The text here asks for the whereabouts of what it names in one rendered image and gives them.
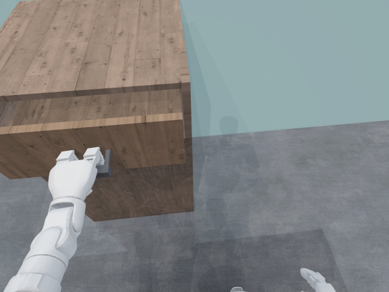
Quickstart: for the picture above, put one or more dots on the handle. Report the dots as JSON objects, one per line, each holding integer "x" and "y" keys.
{"x": 104, "y": 170}

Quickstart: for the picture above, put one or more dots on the drawer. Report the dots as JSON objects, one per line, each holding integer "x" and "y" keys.
{"x": 142, "y": 129}

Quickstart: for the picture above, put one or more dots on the left robot forearm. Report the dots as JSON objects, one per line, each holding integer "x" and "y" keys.
{"x": 45, "y": 264}

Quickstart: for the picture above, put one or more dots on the left robot hand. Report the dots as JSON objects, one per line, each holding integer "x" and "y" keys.
{"x": 71, "y": 177}

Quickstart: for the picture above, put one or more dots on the cabinet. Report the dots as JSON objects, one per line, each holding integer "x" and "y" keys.
{"x": 69, "y": 48}

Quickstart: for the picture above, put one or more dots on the right robot hand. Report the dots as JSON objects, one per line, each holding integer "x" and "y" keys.
{"x": 316, "y": 280}

